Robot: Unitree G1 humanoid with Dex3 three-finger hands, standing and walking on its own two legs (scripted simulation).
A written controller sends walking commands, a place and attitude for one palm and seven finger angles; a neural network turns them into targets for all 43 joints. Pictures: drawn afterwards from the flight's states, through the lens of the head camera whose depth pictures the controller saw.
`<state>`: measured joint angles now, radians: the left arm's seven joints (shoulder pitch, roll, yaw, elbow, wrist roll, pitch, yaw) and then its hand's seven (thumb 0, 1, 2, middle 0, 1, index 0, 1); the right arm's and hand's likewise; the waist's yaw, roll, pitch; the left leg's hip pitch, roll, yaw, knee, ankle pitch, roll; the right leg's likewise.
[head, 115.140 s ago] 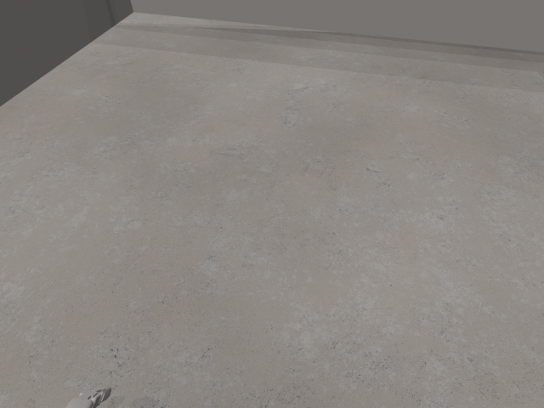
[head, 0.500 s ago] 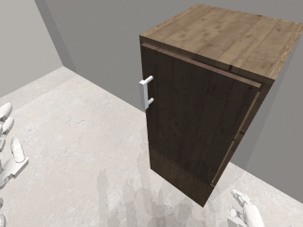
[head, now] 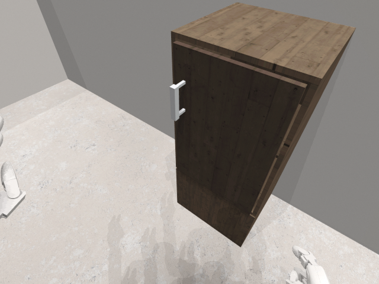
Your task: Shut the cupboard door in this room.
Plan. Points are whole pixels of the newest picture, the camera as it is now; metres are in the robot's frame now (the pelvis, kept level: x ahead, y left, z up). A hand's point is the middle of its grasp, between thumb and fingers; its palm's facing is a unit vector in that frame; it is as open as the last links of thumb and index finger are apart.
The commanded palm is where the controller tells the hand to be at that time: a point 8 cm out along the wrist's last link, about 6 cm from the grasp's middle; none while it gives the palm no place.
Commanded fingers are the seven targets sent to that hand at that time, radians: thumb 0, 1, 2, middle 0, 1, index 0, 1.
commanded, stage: step back with the hand held close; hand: left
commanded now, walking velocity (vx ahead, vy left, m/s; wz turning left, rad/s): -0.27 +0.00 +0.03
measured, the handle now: (178, 100) +0.65 +0.08 +0.04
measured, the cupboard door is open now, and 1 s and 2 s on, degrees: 0 0 0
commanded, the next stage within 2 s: stop stepping back and stand still in 0.56 s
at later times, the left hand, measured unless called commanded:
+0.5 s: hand out of the picture +0.10 +0.29 +0.21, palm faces +0.56 -0.74 -0.37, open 7.4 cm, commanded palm +0.06 +0.30 +0.20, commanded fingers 0.00 0.90 0.90 -0.20 -0.30 -0.20 -0.30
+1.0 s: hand out of the picture +0.04 +0.27 +0.19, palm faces +0.52 -0.81 -0.28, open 7.4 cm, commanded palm -0.01 +0.28 +0.20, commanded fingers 0.00 0.90 0.90 -0.20 -0.30 -0.20 -0.30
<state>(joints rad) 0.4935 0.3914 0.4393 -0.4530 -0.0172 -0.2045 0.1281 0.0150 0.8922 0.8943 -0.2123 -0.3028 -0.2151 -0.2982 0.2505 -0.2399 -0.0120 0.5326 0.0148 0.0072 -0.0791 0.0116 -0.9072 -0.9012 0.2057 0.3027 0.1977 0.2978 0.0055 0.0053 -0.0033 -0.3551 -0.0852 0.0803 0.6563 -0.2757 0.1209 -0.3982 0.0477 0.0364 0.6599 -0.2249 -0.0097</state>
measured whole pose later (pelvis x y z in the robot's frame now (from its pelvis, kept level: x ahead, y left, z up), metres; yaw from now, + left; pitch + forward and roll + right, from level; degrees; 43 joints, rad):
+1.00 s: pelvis -0.17 -0.01 -0.01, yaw -4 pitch -4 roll -3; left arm 0.43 0.41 0.47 -0.38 -0.05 -0.19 0.17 0.01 0.89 0.89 -0.21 -0.30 -0.21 -0.30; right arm 0.37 -0.27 -0.03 0.72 0.02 -0.05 -0.09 0.01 -0.91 -0.90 0.20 0.30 0.20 0.30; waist -0.01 0.00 -0.13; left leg -0.52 0.01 0.01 0.83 -0.30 0.00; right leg -0.01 0.01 -0.04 0.62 -0.55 0.01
